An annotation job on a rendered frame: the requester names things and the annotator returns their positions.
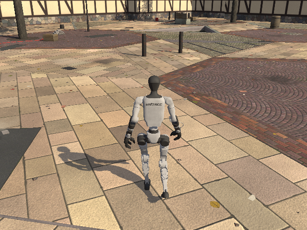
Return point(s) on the robot left thigh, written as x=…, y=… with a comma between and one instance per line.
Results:
x=142, y=142

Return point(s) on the robot left hand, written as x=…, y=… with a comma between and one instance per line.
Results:
x=126, y=141

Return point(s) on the humanoid robot head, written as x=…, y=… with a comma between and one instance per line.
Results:
x=154, y=83

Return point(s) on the left robot forearm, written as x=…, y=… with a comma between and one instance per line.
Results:
x=130, y=128

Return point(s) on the robot left upper arm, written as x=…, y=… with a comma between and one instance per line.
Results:
x=136, y=109

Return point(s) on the right robot forearm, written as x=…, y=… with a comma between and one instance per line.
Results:
x=176, y=125

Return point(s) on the robot right upper arm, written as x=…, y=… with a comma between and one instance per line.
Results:
x=171, y=108

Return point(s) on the robot right hand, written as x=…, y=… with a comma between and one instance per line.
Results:
x=175, y=133

